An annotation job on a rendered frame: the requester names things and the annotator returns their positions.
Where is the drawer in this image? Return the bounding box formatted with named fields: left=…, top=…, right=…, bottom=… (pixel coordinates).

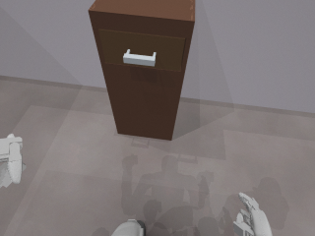
left=98, top=29, right=185, bottom=71

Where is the handle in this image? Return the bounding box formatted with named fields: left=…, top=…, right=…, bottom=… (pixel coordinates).
left=123, top=49, right=157, bottom=67

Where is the robot left shin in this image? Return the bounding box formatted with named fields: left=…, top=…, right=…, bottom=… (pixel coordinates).
left=127, top=219, right=140, bottom=226

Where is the cabinet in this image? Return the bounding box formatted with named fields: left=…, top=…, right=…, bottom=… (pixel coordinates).
left=88, top=0, right=196, bottom=141

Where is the robot right hand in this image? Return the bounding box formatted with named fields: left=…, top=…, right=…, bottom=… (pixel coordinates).
left=233, top=193, right=273, bottom=236

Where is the robot left hand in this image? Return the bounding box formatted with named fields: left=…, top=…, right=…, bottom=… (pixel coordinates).
left=0, top=134, right=27, bottom=188

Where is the robot left thigh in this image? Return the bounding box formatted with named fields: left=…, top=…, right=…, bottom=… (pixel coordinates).
left=111, top=222, right=144, bottom=236

